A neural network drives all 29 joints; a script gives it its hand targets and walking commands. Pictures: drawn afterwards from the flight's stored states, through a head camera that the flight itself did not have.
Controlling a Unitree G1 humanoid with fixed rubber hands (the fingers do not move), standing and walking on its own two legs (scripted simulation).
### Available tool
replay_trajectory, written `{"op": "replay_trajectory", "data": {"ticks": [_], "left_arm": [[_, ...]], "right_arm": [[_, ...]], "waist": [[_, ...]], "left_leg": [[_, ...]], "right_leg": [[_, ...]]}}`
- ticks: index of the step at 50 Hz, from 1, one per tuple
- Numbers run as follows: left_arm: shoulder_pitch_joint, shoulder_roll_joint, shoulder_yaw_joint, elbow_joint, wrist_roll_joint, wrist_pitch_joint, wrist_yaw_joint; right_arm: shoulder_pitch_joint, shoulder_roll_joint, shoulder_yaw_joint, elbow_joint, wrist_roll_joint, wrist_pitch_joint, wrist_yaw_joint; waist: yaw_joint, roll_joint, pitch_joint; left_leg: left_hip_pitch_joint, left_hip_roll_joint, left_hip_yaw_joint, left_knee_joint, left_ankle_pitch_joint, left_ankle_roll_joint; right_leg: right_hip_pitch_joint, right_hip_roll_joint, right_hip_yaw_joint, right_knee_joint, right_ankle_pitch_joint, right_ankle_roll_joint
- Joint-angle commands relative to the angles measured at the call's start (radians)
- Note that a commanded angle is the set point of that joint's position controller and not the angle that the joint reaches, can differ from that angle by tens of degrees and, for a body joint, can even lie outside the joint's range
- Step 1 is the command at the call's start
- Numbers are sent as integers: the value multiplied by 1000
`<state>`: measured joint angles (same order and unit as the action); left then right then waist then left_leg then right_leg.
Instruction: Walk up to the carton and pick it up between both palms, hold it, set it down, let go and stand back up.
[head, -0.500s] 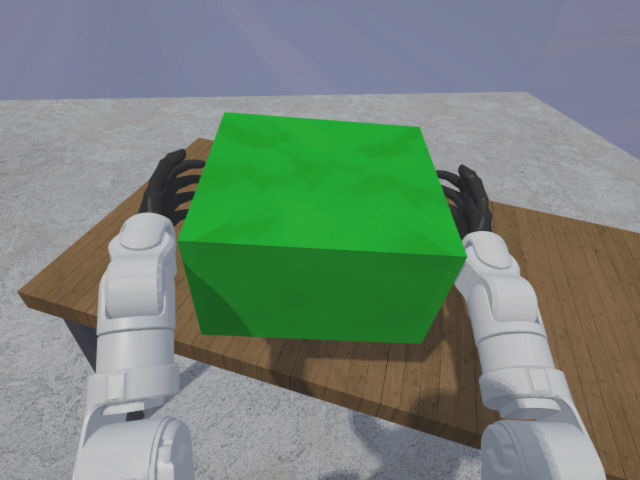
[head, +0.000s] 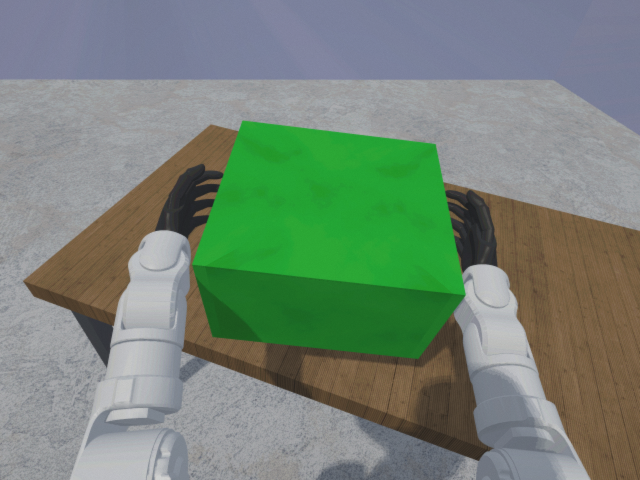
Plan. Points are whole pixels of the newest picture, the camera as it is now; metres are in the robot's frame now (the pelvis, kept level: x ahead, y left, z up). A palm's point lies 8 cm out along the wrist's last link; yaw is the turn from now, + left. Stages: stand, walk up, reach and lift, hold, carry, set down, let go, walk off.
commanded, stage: set down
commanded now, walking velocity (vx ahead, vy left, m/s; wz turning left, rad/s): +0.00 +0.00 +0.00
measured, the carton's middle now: (328, 236) +0.41 -0.02 +0.11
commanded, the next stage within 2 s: none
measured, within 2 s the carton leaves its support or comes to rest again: neither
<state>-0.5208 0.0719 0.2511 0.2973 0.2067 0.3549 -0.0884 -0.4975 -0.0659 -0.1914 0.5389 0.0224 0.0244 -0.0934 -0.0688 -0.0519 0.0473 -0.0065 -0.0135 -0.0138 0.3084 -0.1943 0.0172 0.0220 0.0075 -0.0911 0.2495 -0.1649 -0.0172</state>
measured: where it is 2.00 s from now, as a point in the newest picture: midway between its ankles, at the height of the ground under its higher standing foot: outside the picture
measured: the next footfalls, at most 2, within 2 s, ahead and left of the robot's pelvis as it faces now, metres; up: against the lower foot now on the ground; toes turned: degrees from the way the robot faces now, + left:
none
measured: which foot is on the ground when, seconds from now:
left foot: down 0.00-1.00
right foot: down 0.00-1.00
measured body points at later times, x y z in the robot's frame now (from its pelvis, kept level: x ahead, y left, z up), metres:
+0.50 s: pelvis +0.00 +0.00 +0.00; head -0.01 +0.03 +0.45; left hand +0.40 +0.16 +0.13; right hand +0.37 -0.21 +0.12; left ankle -0.01 +0.11 -0.75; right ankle -0.01 -0.10 -0.75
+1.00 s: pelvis +0.01 +0.00 +0.00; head +0.02 +0.02 +0.45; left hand +0.43 +0.16 +0.10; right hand +0.39 -0.22 +0.10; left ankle -0.01 +0.10 -0.75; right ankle -0.01 -0.10 -0.75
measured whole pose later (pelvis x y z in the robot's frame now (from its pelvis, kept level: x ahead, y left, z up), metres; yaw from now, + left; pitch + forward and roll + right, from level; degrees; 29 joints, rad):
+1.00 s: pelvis +0.01 +0.00 +0.00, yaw -2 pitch -1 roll -1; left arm -0.71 0.09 0.31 0.81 0.22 0.06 -0.06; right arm -0.63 -0.03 -0.43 0.84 -0.18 -0.16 -0.03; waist -0.04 -0.04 0.03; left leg -0.09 0.00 0.03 0.29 -0.18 0.02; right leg -0.08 0.01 -0.07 0.24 -0.15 -0.02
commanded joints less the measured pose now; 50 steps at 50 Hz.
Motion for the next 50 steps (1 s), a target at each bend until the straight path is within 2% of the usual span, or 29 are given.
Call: {"op": "replay_trajectory", "data": {"ticks": [1,5,10,19,28,36,50], "left_arm": [[-509,-427,-380,-144,-82,-49,-110],[-488,-412,-345,-127,-63,-42,-115],[-502,-413,-338,-94,-54,-58,-112],[-601,-456,-357,42,-68,-160,-78],[-686,-453,-268,217,-46,-251,-63],[-735,-435,-197,308,-17,-303,-61],[-760,-450,-202,378,-14,-379,-44]], "right_arm": [[-619,409,418,-247,30,-91,97],[-599,405,403,-226,30,-81,100],[-592,391,360,-195,10,-90,109],[-633,372,258,-83,-61,-153,136],[-686,405,169,57,-135,-195,158],[-699,442,113,119,-188,-211,166],[-694,437,71,182,-221,-259,178]], "waist": [[4,39,-407],[14,46,-380],[7,61,-372],[-5,79,-404],[24,45,-418],[37,32,-430],[23,66,-502]], "left_leg": [[26,-29,49,0,390,-62],[0,-28,55,-10,369,-59],[26,-20,55,-7,364,-71],[106,1,48,4,381,-99],[22,0,71,-27,296,-70],[-47,-3,92,-52,238,-47],[30,10,87,6,404,-83]], "right_leg": [[201,14,-8,53,467,71],[216,11,-2,59,482,71],[173,17,-14,50,441,65],[52,29,-46,19,322,53],[98,11,-29,23,322,60],[152,-6,-8,40,365,70],[86,12,-23,47,430,55]]}}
